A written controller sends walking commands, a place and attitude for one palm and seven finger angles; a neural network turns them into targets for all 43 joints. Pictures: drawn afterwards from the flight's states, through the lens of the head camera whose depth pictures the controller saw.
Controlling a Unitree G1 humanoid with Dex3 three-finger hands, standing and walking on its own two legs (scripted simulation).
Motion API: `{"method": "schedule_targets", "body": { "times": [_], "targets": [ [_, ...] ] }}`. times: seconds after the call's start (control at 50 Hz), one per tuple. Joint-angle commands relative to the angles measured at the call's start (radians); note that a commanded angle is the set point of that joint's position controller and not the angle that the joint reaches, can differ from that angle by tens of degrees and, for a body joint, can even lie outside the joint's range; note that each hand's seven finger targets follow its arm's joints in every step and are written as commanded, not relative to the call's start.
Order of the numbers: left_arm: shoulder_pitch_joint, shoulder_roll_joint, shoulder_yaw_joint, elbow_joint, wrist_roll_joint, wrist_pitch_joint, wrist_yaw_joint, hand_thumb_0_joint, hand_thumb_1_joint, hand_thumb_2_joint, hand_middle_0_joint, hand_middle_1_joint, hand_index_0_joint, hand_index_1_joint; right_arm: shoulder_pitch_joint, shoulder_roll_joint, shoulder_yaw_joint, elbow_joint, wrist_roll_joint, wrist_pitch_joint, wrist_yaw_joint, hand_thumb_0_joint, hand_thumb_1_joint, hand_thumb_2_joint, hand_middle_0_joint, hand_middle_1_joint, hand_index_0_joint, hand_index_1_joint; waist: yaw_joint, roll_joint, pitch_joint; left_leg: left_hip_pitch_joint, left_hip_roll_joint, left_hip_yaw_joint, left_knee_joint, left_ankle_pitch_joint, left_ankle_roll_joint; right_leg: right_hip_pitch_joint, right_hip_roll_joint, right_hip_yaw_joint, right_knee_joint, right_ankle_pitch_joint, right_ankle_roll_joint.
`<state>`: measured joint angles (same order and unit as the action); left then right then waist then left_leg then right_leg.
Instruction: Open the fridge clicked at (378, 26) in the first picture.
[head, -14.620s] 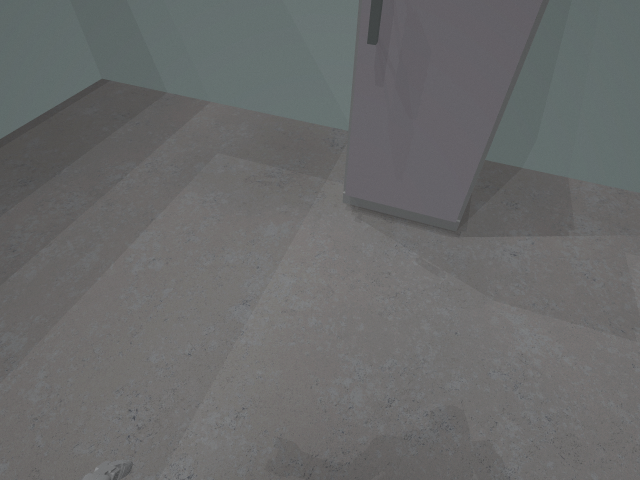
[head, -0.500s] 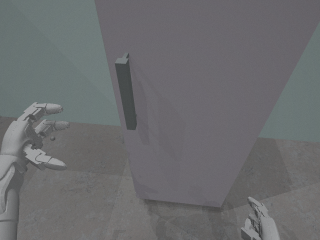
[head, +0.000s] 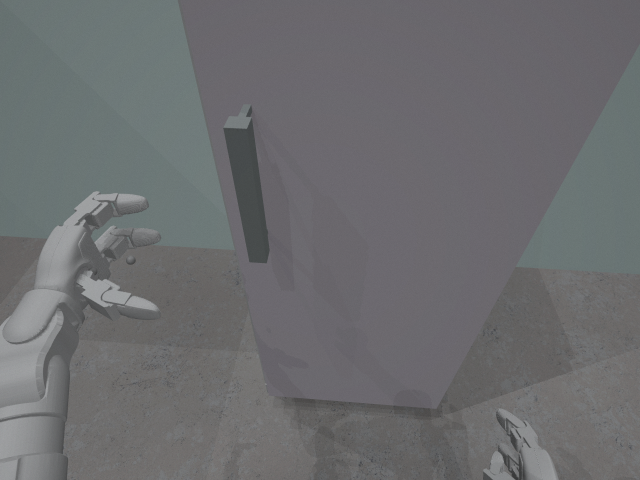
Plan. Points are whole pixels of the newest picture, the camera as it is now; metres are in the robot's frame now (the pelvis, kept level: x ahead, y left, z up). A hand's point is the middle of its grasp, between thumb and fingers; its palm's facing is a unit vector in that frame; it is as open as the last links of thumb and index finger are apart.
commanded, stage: move the hooked fingers beside the handle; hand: left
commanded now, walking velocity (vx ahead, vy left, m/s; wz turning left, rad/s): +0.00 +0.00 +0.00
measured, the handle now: (253, 190) +0.47 +0.14 +0.13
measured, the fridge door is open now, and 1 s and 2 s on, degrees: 0 0 0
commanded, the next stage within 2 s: none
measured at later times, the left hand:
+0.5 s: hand (166, 235) +0.35 +0.22 +0.15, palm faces +0.05 -1.00 -0.01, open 14.0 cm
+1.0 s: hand (204, 209) +0.40 +0.19 +0.15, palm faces +0.04 -1.00 -0.01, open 14.0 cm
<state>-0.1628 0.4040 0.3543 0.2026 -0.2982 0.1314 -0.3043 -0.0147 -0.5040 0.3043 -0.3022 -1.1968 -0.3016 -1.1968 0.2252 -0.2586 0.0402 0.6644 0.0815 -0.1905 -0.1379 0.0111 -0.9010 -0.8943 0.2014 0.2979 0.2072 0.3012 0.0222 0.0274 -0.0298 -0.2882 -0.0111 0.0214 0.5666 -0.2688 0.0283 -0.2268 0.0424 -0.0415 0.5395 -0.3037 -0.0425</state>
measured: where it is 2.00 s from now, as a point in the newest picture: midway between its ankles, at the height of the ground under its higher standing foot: outside the picture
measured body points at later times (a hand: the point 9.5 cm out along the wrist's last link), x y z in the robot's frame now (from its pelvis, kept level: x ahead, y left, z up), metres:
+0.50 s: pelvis +0.00 +0.01 +0.00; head -0.01 +0.01 +0.45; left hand +0.34 +0.28 +0.15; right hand +0.16 -0.24 -0.08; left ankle +0.02 +0.10 -0.73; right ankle -0.01 -0.09 -0.73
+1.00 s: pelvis +0.00 -0.01 +0.00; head +0.01 -0.01 +0.45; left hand +0.39 +0.24 +0.15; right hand +0.12 -0.27 -0.10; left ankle +0.02 +0.10 -0.73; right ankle -0.01 -0.09 -0.73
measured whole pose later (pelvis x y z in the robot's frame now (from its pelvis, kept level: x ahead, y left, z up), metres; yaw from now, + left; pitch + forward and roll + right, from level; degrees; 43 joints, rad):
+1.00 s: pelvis +0.00 -0.01 +0.00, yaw +0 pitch +2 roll +0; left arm -0.50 0.36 0.25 0.55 -0.22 0.05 -0.19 -0.01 -0.50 0.30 -0.30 -1.20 -0.30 -1.20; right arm 0.27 -0.26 0.03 0.71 0.07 -0.11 -0.11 0.01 -0.90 -0.89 0.20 0.30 0.21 0.30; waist -0.03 0.02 -0.04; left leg -0.33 0.00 0.02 0.54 -0.25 0.02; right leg -0.27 0.05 -0.04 0.52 -0.29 -0.05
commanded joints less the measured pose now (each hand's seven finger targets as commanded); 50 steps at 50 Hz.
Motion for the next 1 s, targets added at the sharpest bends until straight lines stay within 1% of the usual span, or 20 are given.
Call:
{"method": "schedule_targets", "body": {
  "times": [0.0, 0.08, 0.12, 0.18, 0.3, 0.36, 0.42, 0.46, 0.54, 0.58, 0.6, 0.62, 0.68, 0.72, 0.78, 0.84, 0.88, 0.9, 0.94, 0.98],
  "targets": [
    [-0.387, 0.196, 0.027, -0.221, -0.003, -0.078, 0.019, 0.000, -0.500, 0.300, -0.300, -1.200, -0.300, -1.200, -0.119, -0.130, -0.043, -0.149, 0.003, -0.057, -0.011, 0.000, -0.900, -0.900, 0.200, 0.300, 0.200, 0.300, -0.016, 0.051, -0.185, 0.160, 0.021, -0.058, -0.082, 0.176, -0.007, -0.044, -0.030, 0.025, -0.089, 0.195, 0.024],
    [-0.412, 0.182, 0.004, -0.216, 0.011, -0.076, 0.036, 0.000, -0.500, 0.300, -0.300, -1.200, -0.300, -1.200, -0.116, -0.130, -0.044, -0.145, 0.002, -0.053, -0.010, 0.000, -0.900, -0.900, 0.200, 0.300, 0.200, 0.300, -0.011, 0.055, -0.209, 0.174, 0.024, -0.067, -0.093, 0.177, -0.009, -0.042, -0.030, 0.018, -0.093, 0.182, 0.019],
    [-0.443, 0.173, -0.005, -0.177, 0.020, -0.067, 0.049, 0.000, -0.500, 0.300, -0.300, -1.200, -0.300, -1.200, -0.111, -0.132, -0.041, -0.134, 0.001, -0.047, -0.011, 0.000, -0.900, -0.900, 0.200, 0.300, 0.200, 0.300, -0.021, 0.020, -0.191, 0.168, 0.025, -0.072, -0.100, 0.165, -0.011, -0.050, -0.027, 0.012, -0.098, 0.170, 0.019],
    [-0.426, 0.209, 0.040, -0.157, 0.024, -0.061, 0.068, 0.000, -0.500, 0.300, -0.300, -1.200, -0.300, -1.200, -0.108, -0.135, -0.045, -0.135, -0.003, -0.039, -0.006, 0.000, -0.900, -0.900, 0.200, 0.300, 0.200, 0.300, -0.002, -0.001, -0.230, 0.166, 0.026, -0.066, -0.101, 0.191, -0.011, -0.018, -0.031, 0.016, -0.097, 0.194, 0.018],
    [-0.491, 0.134, -0.034, -0.155, 0.046, -0.071, 0.093, 0.000, -0.500, 0.300, -0.300, -1.200, -0.300, -1.200, -0.103, -0.123, -0.043, -0.135, -0.004, -0.023, 0.002, 0.000, -0.900, -0.900, 0.200, 0.300, 0.200, 0.300, -0.017, 0.039, -0.221, 0.197, 0.029, -0.067, -0.104, 0.223, -0.019, -0.031, -0.025, 0.010, -0.097, 0.210, 0.014],
    [-0.483, 0.184, 0.008, -0.132, 0.050, -0.075, 0.100, 0.000, -0.500, 0.300, -0.300, -1.200, -0.300, -1.200, -0.095, -0.134, -0.047, -0.124, -0.007, -0.015, 0.004, 0.000, -0.900, -0.900, 0.200, 0.300, 0.200, 0.300, -0.011, 0.019, -0.228, 0.195, 0.030, -0.061, -0.099, 0.241, -0.017, -0.015, -0.025, 0.016, -0.100, 0.233, 0.012],
    [-0.503, 0.152, -0.014, -0.116, 0.047, -0.072, 0.097, 0.000, -0.500, 0.300, -0.300, -1.200, -0.300, -1.200, -0.096, -0.127, -0.046, -0.127, -0.005, -0.008, 0.005, 0.000, -0.900, -0.900, 0.200, 0.300, 0.200, 0.300, -0.017, 0.012, -0.225, 0.188, 0.027, -0.057, -0.103, 0.244, -0.017, -0.012, -0.026, 0.015, -0.102, 0.246, 0.014],
    [-0.489, 0.183, 0.016, -0.094, 0.045, -0.072, 0.098, 0.000, -0.500, 0.300, -0.300, -1.200, -0.300, -1.200, -0.089, -0.133, -0.050, -0.122, -0.006, -0.003, 0.005, 0.000, -0.900, -0.900, 0.200, 0.300, 0.200, 0.300, -0.011, -0.013, -0.227, 0.178, 0.028, -0.049, -0.097, 0.252, -0.013, 0.001, -0.026, 0.020, -0.101, 0.265, 0.016],
    [-0.565, 0.112, -0.063, -0.122, 0.053, -0.085, 0.099, 0.000, -0.500, 0.300, -0.300, -1.200, -0.300, -1.200, -0.088, -0.123, -0.052, -0.124, -0.003, 0.001, 0.007, 0.000, -0.900, -0.900, 0.200, 0.300, 0.200, 0.300, -0.031, 0.053, -0.227, 0.205, 0.028, -0.057, -0.096, 0.260, -0.020, -0.028, -0.023, 0.015, -0.099, 0.256, 0.013],
    [-0.586, 0.126, -0.064, -0.116, 0.057, -0.091, 0.106, 0.000, -0.500, 0.300, -0.300, -1.200, -0.300, -1.200, -0.084, -0.129, -0.054, -0.119, -0.002, 0.003, 0.007, 0.000, -0.900, -0.900, 0.200, 0.300, 0.200, 0.300, -0.036, 0.057, -0.229, 0.206, 0.030, -0.059, -0.095, 0.248, -0.018, -0.036, -0.024, 0.017, -0.103, 0.238, 0.013],
    [-0.616, 0.089, -0.099, -0.102, 0.056, -0.092, 0.107, 0.000, -0.500, 0.300, -0.300, -1.200, -0.300, -1.200, -0.081, -0.126, -0.051, -0.116, -0.002, 0.004, 0.007, 0.000, -0.900, -0.900, 0.200, 0.300, 0.200, 0.300, -0.048, 0.036, -0.218, 0.203, 0.027, -0.058, -0.096, 0.226, -0.014, -0.047, -0.024, 0.018, -0.109, 0.227, 0.016],
    [-0.622, 0.140, -0.045, -0.069, 0.054, -0.092, 0.115, 0.000, -0.500, 0.300, -0.300, -1.200, -0.300, -1.200, -0.074, -0.132, -0.055, -0.107, -0.004, 0.005, 0.005, 0.000, -0.900, -0.900, 0.200, 0.300, 0.200, 0.300, -0.044, 0.001, -0.221, 0.190, 0.027, -0.059, -0.096, 0.209, -0.012, -0.046, -0.023, 0.021, -0.112, 0.218, 0.017],
    [-0.655, 0.170, -0.025, 0.019, 0.061, -0.088, 0.127, 0.000, -0.500, 0.300, -0.300, -1.200, -0.300, -1.200, -0.069, -0.139, -0.051, -0.095, -0.005, 0.015, 0.002, 0.000, -0.900, -0.900, 0.200, 0.300, 0.200, 0.300, -0.043, -0.039, -0.194, 0.140, 0.024, -0.053, -0.103, 0.158, -0.007, -0.048, -0.030, 0.027, -0.120, 0.180, 0.020],
    [-0.716, 0.162, -0.041, 0.063, 0.070, -0.092, 0.134, 0.000, -0.500, 0.300, -0.300, -1.200, -0.300, -1.200, -0.062, -0.137, -0.050, -0.087, -0.006, 0.018, 0.003, 0.000, -0.900, -0.900, 0.200, 0.300, 0.200, 0.300, -0.053, -0.024, -0.195, 0.130, 0.019, -0.051, -0.097, 0.138, -0.007, -0.062, -0.033, 0.034, -0.120, 0.162, 0.022],
    [-0.721, 0.199, -0.014, 0.053, 0.084, -0.125, 0.142, 0.000, -0.500, 0.300, -0.300, -1.200, -0.300, -1.200, -0.053, -0.135, -0.054, -0.093, -0.012, 0.023, 0.009, 0.000, -0.900, -0.900, 0.200, 0.300, 0.200, 0.300, -0.034, 0.034, -0.282, 0.155, 0.017, -0.042, -0.084, 0.201, -0.007, -0.012, -0.036, 0.043, -0.102, 0.232, 0.017],
    [-0.749, 0.154, -0.056, 0.043, 0.082, -0.157, 0.135, 0.000, -0.500, 0.300, -0.300, -1.200, -0.300, -1.200, -0.041, -0.128, -0.057, -0.096, -0.011, 0.020, 0.014, 0.000, -0.900, -0.900, 0.200, 0.300, 0.200, 0.300, -0.045, 0.064, -0.313, 0.184, 0.017, -0.038, -0.066, 0.249, -0.008, -0.012, -0.028, 0.040, -0.088, 0.287, 0.016],
    [-0.721, 0.175, -0.032, 0.080, 0.077, -0.166, 0.131, 0.000, -0.500, 0.300, -0.300, -1.200, -0.300, -1.200, -0.028, -0.136, -0.063, -0.092, -0.009, 0.023, 0.017, 0.000, -0.900, -0.900, 0.200, 0.300, 0.200, 0.300, -0.041, 0.011, -0.303, 0.164, 0.021, -0.040, -0.067, 0.252, -0.005, -0.005, -0.027, 0.038, -0.086, 0.303, 0.019],
    [-0.713, 0.140, -0.060, 0.112, 0.073, -0.157, 0.125, 0.000, -0.500, 0.300, -0.300, -1.200, -0.300, -1.200, -0.026, -0.135, -0.060, -0.093, -0.007, 0.025, 0.018, 0.000, -0.900, -0.900, 0.200, 0.300, 0.200, 0.300, -0.048, -0.011, -0.283, 0.147, 0.018, -0.037, -0.069, 0.237, -0.003, -0.011, -0.027, 0.037, -0.087, 0.301, 0.023],
    [-0.735, 0.171, -0.034, 0.196, 0.069, -0.139, 0.123, 0.000, -0.500, 0.300, -0.300, -1.200, -0.300, -1.200, -0.015, -0.143, -0.060, -0.080, -0.005, 0.031, 0.016, 0.000, -0.900, -0.900, 0.200, 0.300, 0.200, 0.300, -0.060, -0.055, -0.228, 0.095, 0.017, -0.031, -0.068, 0.180, 0.000, -0.039, -0.032, 0.044, -0.100, 0.265, 0.032],
    [-0.731, 0.213, 0.000, 0.268, 0.076, -0.125, 0.125, 0.000, -0.500, 0.300, -0.300, -1.200, -0.300, -1.200, -0.008, -0.152, -0.060, -0.079, -0.005, 0.039, 0.018, 0.000, -0.900, -0.900, 0.200, 0.300, 0.200, 0.300, -0.052, -0.076, -0.194, 0.047, 0.014, -0.027, -0.068, 0.151, 0.002, -0.041, -0.041, 0.056, -0.102, 0.247, 0.036]
  ]
}}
